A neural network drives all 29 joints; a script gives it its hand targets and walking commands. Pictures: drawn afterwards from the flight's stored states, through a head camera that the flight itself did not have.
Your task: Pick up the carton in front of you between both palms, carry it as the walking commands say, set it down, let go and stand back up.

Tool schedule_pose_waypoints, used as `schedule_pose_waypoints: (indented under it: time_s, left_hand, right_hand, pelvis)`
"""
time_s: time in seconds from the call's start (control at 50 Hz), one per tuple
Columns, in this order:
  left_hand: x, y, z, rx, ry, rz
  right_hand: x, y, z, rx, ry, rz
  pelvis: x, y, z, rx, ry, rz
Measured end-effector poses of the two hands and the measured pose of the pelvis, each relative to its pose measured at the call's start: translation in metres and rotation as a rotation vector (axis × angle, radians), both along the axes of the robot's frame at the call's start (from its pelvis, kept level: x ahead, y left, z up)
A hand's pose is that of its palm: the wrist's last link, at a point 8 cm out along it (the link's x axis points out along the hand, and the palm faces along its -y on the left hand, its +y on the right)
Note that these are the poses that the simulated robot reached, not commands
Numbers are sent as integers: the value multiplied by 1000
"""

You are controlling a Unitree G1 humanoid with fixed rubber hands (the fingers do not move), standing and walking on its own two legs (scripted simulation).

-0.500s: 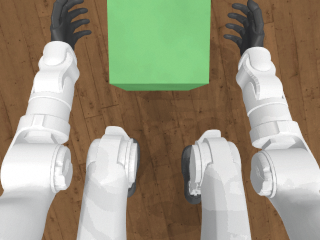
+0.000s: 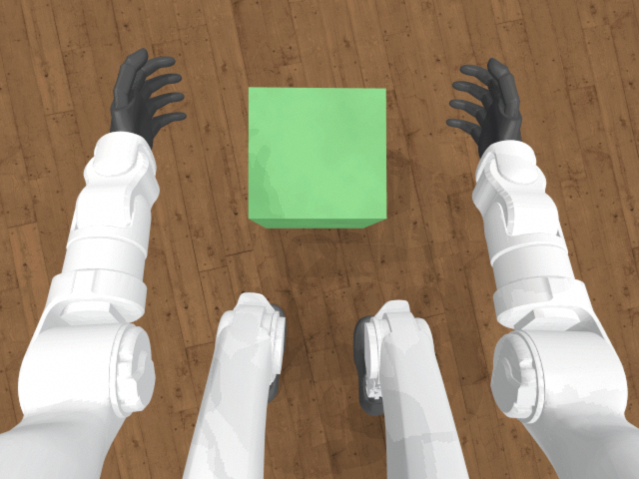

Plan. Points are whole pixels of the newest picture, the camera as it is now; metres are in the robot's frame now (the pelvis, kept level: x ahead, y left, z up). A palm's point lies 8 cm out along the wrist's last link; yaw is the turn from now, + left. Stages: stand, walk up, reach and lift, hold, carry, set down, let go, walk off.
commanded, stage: set down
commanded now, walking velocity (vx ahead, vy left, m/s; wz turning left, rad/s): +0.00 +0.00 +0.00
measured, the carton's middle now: (316, 170) +0.51 +0.03 -0.40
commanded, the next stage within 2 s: let go in 0.32 s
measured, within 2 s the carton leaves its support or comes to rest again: neither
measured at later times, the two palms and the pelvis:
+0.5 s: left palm (43, 100) +0.46 +0.23 +0.03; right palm (592, 113) +0.47 -0.18 +0.03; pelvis +0.04 +0.00 +0.14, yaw +0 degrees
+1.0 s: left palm out of the picture +0.31 +0.23 +0.16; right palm out of the picture +0.32 -0.22 +0.15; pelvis +0.11 +0.00 +0.24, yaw +1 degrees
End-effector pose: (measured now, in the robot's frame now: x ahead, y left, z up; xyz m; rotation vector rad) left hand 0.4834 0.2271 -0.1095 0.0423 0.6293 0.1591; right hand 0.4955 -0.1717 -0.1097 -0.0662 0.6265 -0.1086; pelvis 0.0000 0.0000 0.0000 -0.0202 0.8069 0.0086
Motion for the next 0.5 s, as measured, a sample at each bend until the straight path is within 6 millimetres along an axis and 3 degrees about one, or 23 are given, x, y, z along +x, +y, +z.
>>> schedule_pose_waypoints:
  time_s: [0.22, 0.38, 0.5]
  left_hand:
    - [0, 2, 72, -5, 3, -10]
    - [-3, 3, 113, 2, 15, -16]
    - [-21, 5, 136, 54, 64, -58]
  right_hand:
    - [0, -2, 73, 6, 4, 12]
    - [-2, -3, 114, -5, 18, 24]
    - [-21, -7, 137, -58, 63, 56]
  pelvis:
    - [14, 2, 65, 0, -5, 0]
    - [25, 3, 107, 1, -27, 1]
    - [38, 4, 136, 2, -66, 2]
